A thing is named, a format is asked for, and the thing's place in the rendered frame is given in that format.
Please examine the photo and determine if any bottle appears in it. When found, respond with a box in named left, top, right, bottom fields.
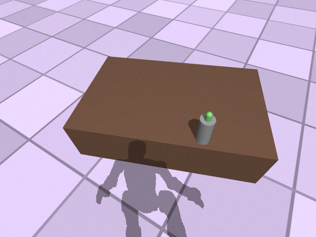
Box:
left=196, top=112, right=216, bottom=145

